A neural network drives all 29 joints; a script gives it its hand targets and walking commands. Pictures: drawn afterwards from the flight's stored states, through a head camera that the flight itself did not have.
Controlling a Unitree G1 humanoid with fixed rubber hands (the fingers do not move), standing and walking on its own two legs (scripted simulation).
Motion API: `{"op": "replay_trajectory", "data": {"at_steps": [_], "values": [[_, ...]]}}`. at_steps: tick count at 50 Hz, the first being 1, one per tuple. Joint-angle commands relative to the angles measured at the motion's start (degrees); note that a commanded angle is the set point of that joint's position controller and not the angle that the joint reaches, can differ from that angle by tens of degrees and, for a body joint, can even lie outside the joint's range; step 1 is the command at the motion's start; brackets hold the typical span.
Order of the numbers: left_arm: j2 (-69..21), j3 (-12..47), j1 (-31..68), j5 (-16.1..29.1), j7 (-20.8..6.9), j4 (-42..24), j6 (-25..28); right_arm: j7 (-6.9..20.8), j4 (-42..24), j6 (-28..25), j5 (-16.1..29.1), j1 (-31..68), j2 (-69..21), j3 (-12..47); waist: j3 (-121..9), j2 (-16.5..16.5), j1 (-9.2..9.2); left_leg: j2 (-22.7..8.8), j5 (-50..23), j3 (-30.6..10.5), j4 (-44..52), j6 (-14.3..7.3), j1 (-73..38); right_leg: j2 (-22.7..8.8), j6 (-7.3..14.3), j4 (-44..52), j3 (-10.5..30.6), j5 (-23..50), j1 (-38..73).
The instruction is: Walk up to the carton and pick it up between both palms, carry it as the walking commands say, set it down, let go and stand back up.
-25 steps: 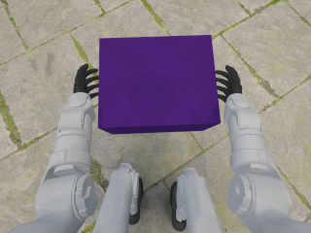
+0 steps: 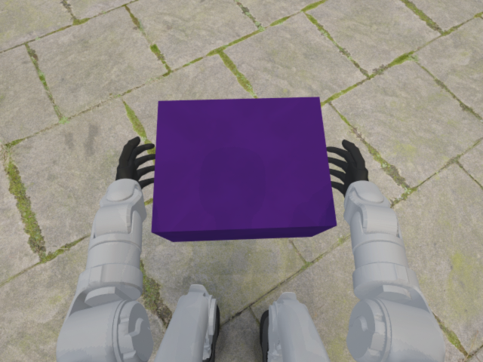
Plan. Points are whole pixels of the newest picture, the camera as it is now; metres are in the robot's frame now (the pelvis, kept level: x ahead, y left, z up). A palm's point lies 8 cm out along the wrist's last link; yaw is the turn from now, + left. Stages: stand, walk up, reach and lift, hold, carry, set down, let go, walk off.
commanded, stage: reach and lift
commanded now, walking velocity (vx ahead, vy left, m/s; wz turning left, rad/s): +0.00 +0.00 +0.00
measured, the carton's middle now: (241, 174) +0.47 +0.03 -0.12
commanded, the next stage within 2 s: none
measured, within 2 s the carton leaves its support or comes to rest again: neither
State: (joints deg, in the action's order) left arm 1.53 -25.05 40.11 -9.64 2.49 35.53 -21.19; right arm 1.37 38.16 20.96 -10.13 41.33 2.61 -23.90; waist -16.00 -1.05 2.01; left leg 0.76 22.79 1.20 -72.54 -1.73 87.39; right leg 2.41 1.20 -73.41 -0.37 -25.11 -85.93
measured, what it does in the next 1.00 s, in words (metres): rises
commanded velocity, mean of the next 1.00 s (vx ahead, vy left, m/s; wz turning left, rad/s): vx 0.00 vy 0.00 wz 0.00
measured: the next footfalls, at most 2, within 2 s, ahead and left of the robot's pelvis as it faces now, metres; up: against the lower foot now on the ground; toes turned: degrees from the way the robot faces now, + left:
none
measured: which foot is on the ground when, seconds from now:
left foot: down 0.00-1.00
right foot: down 0.00-1.00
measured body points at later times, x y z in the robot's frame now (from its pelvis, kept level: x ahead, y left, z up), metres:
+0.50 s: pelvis +0.02 +0.00 +0.07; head +0.16 +0.01 +0.50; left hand +0.40 +0.21 +0.02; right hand +0.41 -0.18 +0.02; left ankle +0.08 +0.10 -0.59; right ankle +0.06 -0.11 -0.59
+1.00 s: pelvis +0.04 -0.01 +0.12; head +0.13 -0.01 +0.57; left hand +0.38 +0.21 +0.10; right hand +0.40 -0.18 +0.09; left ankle +0.08 +0.10 -0.59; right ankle +0.06 -0.11 -0.59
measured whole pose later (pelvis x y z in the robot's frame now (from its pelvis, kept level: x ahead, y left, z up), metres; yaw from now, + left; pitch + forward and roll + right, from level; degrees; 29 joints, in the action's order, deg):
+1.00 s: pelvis +0.04 -0.01 +0.12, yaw +1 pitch +17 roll +0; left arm -3.6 -24.4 22.7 -15.2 -5.1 24.8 -24.7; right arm 3.9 27.0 24.4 -14.5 23.0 -3.1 -22.8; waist -7.0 -0.3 2.5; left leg 1.1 12.8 0.1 -36.0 -1.1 40.3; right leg 2.4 1.8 -37.0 0.5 -15.0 -39.1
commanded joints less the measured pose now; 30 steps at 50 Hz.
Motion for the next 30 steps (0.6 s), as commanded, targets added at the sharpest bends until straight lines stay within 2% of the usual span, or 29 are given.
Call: {"op": "replay_trajectory", "data": {"at_steps": [1,19,30], "values": [[-52.9,30.2,32.1,8.9,-22.1,-1.3,0.8,17.9,-2.9,-1.9,9.5,33.5,-53.3,28.1,-43.9,0.1,0.49,4.8,-15.4,-2.0,8.2,1.2,-34.0,4.3,-0.2,10.4,2.1,13.3,23.1],[-56.5,32.0,22.6,6.2,-22.8,-4.2,0.0,20.3,-5.4,-1.3,6.9,24.1,-54.6,28.9,-37.4,0.6,0.04,4.0,-21.5,-3.9,20.1,1.3,-48.8,3.2,0.7,21.0,3.0,18.1,33.6],[-56.1,31.8,17.6,4.9,-23.2,-6.1,-1.1,20.7,-7.3,-0.5,6.1,19.4,-54.5,29.9,-30.1,0.4,0.09,3.5,-21.6,-4.5,28.1,0.8,-57.2,2.3,1.0,28.8,3.6,19.0,42.2]]}}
